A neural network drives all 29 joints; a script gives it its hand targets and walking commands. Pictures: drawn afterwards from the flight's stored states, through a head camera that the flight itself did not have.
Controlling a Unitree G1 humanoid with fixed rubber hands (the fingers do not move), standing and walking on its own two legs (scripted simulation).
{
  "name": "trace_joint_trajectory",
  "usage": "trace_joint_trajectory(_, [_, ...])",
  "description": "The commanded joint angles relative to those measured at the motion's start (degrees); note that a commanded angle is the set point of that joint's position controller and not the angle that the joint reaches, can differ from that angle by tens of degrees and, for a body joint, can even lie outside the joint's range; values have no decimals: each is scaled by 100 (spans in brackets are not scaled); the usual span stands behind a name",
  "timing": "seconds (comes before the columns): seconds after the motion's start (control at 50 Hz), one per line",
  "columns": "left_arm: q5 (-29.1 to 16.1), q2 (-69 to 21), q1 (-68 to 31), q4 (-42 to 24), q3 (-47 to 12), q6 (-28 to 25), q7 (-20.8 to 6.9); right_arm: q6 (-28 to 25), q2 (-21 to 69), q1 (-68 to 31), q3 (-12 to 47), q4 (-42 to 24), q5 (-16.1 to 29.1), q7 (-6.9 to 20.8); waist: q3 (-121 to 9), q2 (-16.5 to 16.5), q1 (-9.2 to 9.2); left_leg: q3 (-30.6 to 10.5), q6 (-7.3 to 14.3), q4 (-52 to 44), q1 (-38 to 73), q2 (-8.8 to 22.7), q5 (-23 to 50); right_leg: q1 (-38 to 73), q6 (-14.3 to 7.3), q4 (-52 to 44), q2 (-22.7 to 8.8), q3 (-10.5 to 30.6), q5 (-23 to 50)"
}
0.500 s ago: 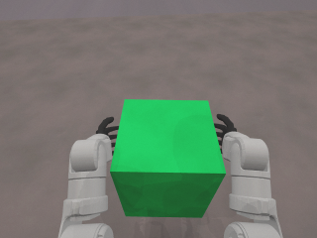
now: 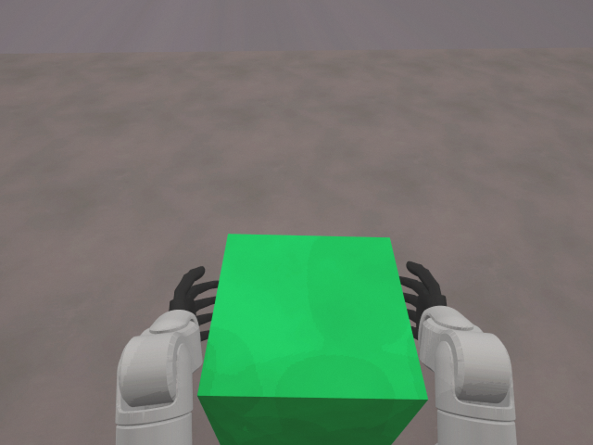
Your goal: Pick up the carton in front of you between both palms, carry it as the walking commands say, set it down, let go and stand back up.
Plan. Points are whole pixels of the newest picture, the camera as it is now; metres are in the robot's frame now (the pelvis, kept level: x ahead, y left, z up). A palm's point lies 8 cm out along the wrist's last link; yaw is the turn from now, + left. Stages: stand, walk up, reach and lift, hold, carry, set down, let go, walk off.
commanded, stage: carry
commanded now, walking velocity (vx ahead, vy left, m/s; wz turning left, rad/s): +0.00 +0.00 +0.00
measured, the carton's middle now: (305, 352) +0.26 +0.00 +0.02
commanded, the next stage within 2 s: none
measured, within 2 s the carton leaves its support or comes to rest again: neither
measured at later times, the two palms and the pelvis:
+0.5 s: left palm (200, 260) +0.36 +0.15 +0.09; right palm (411, 252) +0.37 -0.15 +0.10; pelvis +0.10 -0.01 +0.01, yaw +1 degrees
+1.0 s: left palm (195, 290) +0.32 +0.15 +0.08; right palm (414, 282) +0.33 -0.15 +0.08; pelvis +0.07 -0.01 +0.00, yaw +2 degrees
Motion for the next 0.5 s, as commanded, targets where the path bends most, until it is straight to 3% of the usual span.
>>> trace_joint_trajectory(0.0, [-2476, -5181, -3096, -414, -4217, -39, -1546, 115, 5067, -2177, 3949, -57, 2279, 1412, -1505, 1042, 18, -940, 155, -664, 1482, 1070, 2203, 451, 56, -2222, -49, -264, 2158])
trace_joint_trajectory(0.02, [-2379, -5102, -3075, -406, -4233, -110, -1527, 123, 5097, -2355, 3873, -197, 2299, 1441, -1610, 635, -9, -624, -44, -340, 1357, 784, 2362, 939, 46, -1999, -213, -232, 2871])
trace_joint_trajectory(0.04, [-2408, -5228, -2804, -256, -4246, -105, -1536, 103, 4986, -2481, 4026, -302, 2376, 1435, -1634, 800, 21, -600, -186, -175, 1144, 755, 2258, 1118, 53, -1846, -407, -191, 3090])
trace_joint_trajectory(0.06, [-2180, -5038, -2806, -202, -4042, -52, -1528, 103, 4886, -2619, 3905, -103, 2287, 1461, -1430, 669, 54, -476, -288, -196, 998, 828, 2076, 959, 25, -2053, -602, -67, 3642])
trace_joint_trajectory(0.08, [-2078, -5004, -2665, -95, -4001, -123, -1475, 124, 5040, -2721, 4026, -332, 2442, 1460, -1415, 333, 34, -506, -280, -235, 926, 671, 2313, 1211, -12, -1606, -833, 32, 4734])
trace_joint_trajectory(0.1, [-2254, -5091, -3038, -70, -3922, -77, -1467, 125, 4815, -2632, 4012, -62, 2352, 1474, -1389, -234, 78, -507, -330, -59, 929, 607, 2087, 1100, -85, -1571, -809, 78, 5275])
trace_joint_trajectory(0.12, [-2127, -5057, -2850, -29, -3888, -96, -1491, 175, 4909, -2704, 3959, -72, 2315, 1471, -1069, -483, 52, -480, -350, 160, 726, 581, 2229, 1221, -99, -1604, -992, 207, 6224])
trace_joint_trajectory(0.14, [-2163, -5024, -2766, 170, -3916, -100, -1472, 189, 4843, -2629, 4002, 98, 2426, 1466, -1339, -258, 39, -437, -322, 402, 832, 523, 2304, 1415, -144, -1432, -891, 248, 6630])
trace_joint_trajectory(0.16, [-2180, -5069, -2549, 150, -3950, -82, -1500, 202, 4896, -2542, 3982, -84, 2332, 1420, -1459, -216, 86, -530, -330, 328, 691, 522, 2410, 1521, -97, -1338, -911, 143, 6584])
trace_joint_trajectory(0.18, [-2293, -5145, -2692, 214, -3968, -70, -1497, 189, 4851, -2571, 4001, -87, 2390, 1426, -1454, 36, 13, -420, -361, 249, 814, 506, 2564, 1338, -126, -1345, -838, 148, 6586])
trace_joint_trajectory(0.2, [-2185, -5321, -2621, 270, -3926, -91, -1533, 172, 5070, -2581, 4029, 2, 2329, 1402, -1810, -375, 92, -427, -372, 238, 966, 394, 2386, 1463, -174, -1231, -802, 112, 6854])
trace_joint_trajectory(0.22, [-2118, -5157, -2807, 79, -3866, -134, -1562, 109, 5327, -2896, 4071, -51, 2427, 1422, -1505, -310, 81, -310, -439, -34, 758, 342, 1979, 1539, -168, -1324, -776, 44, 6733])
trace_joint_trajectory(0.24, [-2338, -5373, -2881, 117, -3841, -142, -1587, 150, 5068, -2904, 4132, -315, 2373, 1405, -1636, -119, 55, -419, -390, -1, 878, 389, 2258, 1582, -142, -1322, -811, 104, 6448])
trace_joint_trajectory(0.26, [-2315, -5241, -2912, -108, -4012, -162, -1601, 123, 5088, -2741, 4063, -93, 2333, 1390, -1562, -60, 83, -594, -320, 104, 1067, 518, 2768, 1300, -143, -1303, -798, 95, 6149])
trace_joint_trajectory(0.28, [-2234, -5086, -2837, -129, -3969, -178, -1587, 132, 5234, -2798, 4016, 19, 2429, 1375, -1419, -94, 50, -466, -354, 85, 1285, 414, 3339, 1059, -96, -1160, -665, 16, 6292])
trace_joint_trajectory(0.3, [-2340, -5156, -2939, -229, -4048, -146, -1565, 106, 5168, -2526, 4080, -58, 2346, 1387, -1739, 459, 32, -365, -351, 84, 1523, 369, 3872, 1046, -67, -1013, -525, -160, 5777])
trace_joint_trajectory(0.32, [-2299, -5119, -2958, -363, -4062, -154, -1593, 101, 5173, -2509, 3888, 25, 2221, 1354, -1879, 581, 74, -574, -285, 127, 1788, 585, 4192, 887, -66, -1069, -576, -77, 5248])
trace_joint_trajectory(0.34, [-2436, -5192, -2765, -16, -4030, -130, -1612, 124, 5091, -2455, 3908, -71, 2290, 1349, -1782, 546, 55, -653, -198, 172, 1831, 623, 4587, 725, -23, -1116, -478, -93, 4636])
trace_joint_trajectory(0.36, [-2395, -5321, -2905, -296, -4117, -184, -1598, 91, 5212, -2586, 3979, -97, 2227, 1347, -1779, 349, 87, -586, -268, 66, 1810, 682, 4664, 644, -5, -1137, -399, -196, 4300])
trace_joint_trajectory(0.38, [-2409, -5242, -3030, -368, -4171, -157, -1574, 70, 5237, -2510, 4010, -83, 2306, 1374, -1583, 744, 48, -623, -204, 218, 1819, 704, 4581, 672, 70, -1483, -438, -241, 4160])
trace_joint_trajectory(0.42, [-2429, -5366, -3004, -358, -4195, -171, -1641, 80, 5300, -2422, 3893, 1, 2133, 1357, -1568, 259, 48, -507, -272, 25, 1351, 590, 3189, 1006, -49, -1472, -638, 20, 4779])
trace_joint_trajectory(0.44, [-2471, -5146, -3231, -497, -4151, -204, -1598, 31, 5398, -2511, 4065, 66, 2216, 1372, -1502, -82, 44, -594, -236, 135, 1167, 521, 3077, 1233, -73, -1428, -588, -47, 5404])
trace_joint_trajectory(0.46, [-2445, -5139, -2998, -629, -4270, -193, -1599, 70, 5212, -2334, 3904, -59, 2121, 1362, -1738, 199, 66, -532, -228, 294, 1211, 422, 2945, 1371, -78, -1350, -608, -33, 6025])
trace_joint_trajectory(0.48, [-2360, -5103, -2831, -248, -4121, -138, -1607, 100, 5111, -2348, 3989, -103, 2064, 1388, -1578, 110, 41, -533, -221, 151, 1273, 522, 2805, 1227, -166, -1346, -834, 66, 5836])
